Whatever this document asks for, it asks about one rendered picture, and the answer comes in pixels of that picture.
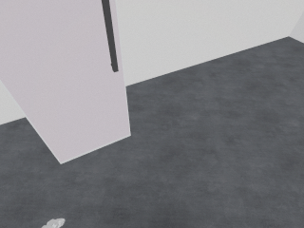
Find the robot left hand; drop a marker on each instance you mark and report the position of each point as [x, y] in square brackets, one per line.
[55, 223]

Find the fridge door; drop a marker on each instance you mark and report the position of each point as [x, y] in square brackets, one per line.
[55, 62]

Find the handle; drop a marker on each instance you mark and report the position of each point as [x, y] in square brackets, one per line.
[110, 34]

